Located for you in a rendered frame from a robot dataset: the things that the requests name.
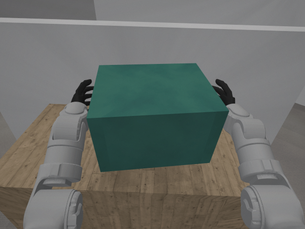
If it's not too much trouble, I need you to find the robot left forearm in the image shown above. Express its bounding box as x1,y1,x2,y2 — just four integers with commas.
23,102,89,229

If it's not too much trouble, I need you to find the robot left hand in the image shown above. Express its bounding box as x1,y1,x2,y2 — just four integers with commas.
71,79,94,106

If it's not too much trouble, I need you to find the robot right forearm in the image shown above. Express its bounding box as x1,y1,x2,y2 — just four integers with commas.
223,104,304,221

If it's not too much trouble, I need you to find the robot right hand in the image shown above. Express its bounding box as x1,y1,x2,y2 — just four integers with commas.
212,79,235,106

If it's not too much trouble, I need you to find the robot left upper arm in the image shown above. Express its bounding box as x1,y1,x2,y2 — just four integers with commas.
25,189,83,229

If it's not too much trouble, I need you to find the carton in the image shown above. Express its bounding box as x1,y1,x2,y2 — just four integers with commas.
86,63,229,172

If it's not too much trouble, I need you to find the robot right upper arm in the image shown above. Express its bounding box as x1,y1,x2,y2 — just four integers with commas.
241,185,305,229

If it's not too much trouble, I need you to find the pedestal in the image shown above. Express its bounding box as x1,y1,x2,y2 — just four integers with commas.
0,104,250,229

